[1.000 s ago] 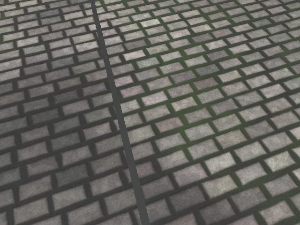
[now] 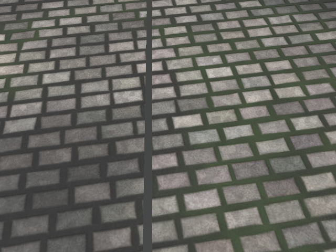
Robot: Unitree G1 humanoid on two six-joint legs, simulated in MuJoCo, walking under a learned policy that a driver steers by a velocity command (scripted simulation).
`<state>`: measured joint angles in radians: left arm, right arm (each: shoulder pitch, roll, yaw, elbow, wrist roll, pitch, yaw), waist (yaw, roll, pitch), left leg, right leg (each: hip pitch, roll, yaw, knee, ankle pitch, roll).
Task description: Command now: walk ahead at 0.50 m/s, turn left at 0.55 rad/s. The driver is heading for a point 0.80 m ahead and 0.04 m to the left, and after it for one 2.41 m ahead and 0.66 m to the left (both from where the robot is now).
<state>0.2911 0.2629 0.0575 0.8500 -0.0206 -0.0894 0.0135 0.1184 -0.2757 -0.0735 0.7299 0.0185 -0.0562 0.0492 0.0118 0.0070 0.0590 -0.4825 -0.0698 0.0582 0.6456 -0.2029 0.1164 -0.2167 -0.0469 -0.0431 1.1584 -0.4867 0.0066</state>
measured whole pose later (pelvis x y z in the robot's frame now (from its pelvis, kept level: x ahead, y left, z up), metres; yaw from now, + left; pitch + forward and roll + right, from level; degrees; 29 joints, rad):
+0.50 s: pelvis +0.29 -0.03 +0.01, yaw +15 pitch +2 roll -1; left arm 0.13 0.26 0.06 0.71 0.00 -0.13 -0.03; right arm 0.34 -0.28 -0.06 0.76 0.03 -0.04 -0.01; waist -0.03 0.03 0.00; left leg -0.30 -0.08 -0.16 1.10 -0.47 0.04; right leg -0.42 0.05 -0.01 0.53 -0.16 -0.04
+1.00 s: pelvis +0.52 +0.08 +0.01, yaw +16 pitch +3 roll -1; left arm 0.38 0.29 0.04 0.87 -0.03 -0.07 0.00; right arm 0.07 -0.25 -0.04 0.64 0.00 -0.09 0.03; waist 0.06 -0.01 0.02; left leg -0.44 0.00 0.04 0.55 -0.16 0.05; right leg -0.24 0.00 0.06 0.96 -0.49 -0.02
